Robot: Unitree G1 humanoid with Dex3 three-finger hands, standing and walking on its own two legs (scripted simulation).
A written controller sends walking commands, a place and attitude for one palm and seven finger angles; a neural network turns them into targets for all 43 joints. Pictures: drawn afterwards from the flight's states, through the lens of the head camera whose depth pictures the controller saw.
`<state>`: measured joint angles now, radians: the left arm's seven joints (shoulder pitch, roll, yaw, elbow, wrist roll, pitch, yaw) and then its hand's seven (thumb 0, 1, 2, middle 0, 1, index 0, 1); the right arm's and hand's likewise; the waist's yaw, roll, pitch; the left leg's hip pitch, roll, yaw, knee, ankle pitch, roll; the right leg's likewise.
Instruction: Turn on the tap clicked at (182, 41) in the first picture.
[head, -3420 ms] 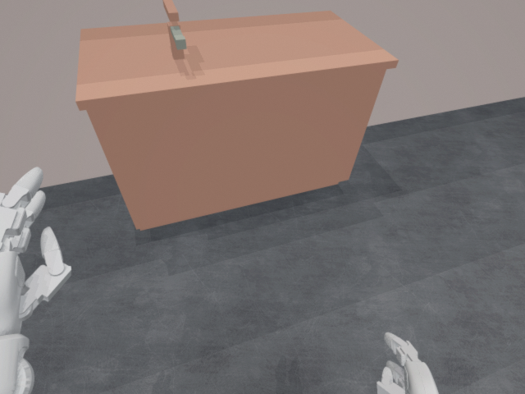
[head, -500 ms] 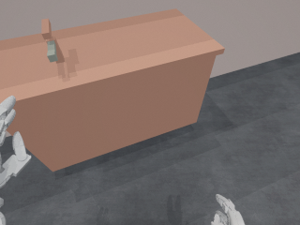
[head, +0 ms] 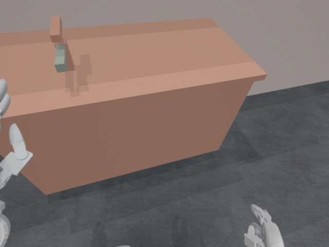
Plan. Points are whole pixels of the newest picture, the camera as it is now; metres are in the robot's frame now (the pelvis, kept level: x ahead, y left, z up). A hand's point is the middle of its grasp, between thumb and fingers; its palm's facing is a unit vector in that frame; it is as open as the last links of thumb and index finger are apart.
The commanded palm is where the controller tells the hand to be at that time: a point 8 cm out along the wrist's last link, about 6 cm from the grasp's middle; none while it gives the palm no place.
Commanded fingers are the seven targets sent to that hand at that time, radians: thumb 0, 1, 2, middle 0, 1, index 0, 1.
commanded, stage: take the last steps up to it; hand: left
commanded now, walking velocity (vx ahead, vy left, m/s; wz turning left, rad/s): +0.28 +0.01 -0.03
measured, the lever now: (60, 65) +0.58 +0.37 +0.09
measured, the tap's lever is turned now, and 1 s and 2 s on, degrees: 0 0 0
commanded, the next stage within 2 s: come to a stop and stand still in 0.64 s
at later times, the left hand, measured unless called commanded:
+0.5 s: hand (90, 114) +0.32 +0.18 +0.17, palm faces +0.39 -0.81 -0.44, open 7.4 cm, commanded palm +0.25 +0.23 +0.19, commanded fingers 0.00 0.90 0.90 -0.20 -0.30 -0.20 -0.30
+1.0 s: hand (77, 96) +0.36 +0.22 +0.18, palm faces +0.44 -0.83 -0.34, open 7.4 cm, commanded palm +0.29 +0.25 +0.19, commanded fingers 0.00 0.90 0.90 -0.20 -0.30 -0.20 -0.30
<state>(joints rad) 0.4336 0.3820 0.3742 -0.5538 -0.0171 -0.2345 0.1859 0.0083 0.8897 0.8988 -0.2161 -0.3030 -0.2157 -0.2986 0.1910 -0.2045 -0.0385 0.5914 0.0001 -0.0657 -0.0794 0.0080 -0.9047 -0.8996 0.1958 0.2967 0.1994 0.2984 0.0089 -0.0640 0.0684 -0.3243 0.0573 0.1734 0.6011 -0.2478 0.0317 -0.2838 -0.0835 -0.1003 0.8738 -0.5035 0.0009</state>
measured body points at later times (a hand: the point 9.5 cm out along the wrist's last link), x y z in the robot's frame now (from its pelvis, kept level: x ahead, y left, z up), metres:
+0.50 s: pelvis +0.09 -0.05 +0.01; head +0.12 -0.08 +0.45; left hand +0.29 +0.22 +0.20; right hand +0.26 -0.29 -0.11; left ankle +0.06 +0.09 -0.64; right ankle +0.14 -0.11 -0.73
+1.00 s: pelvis +0.14 -0.03 +0.01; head +0.15 -0.01 +0.46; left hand +0.33 +0.26 +0.20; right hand +0.32 -0.23 -0.07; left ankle +0.18 +0.08 -0.73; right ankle +0.13 -0.13 -0.71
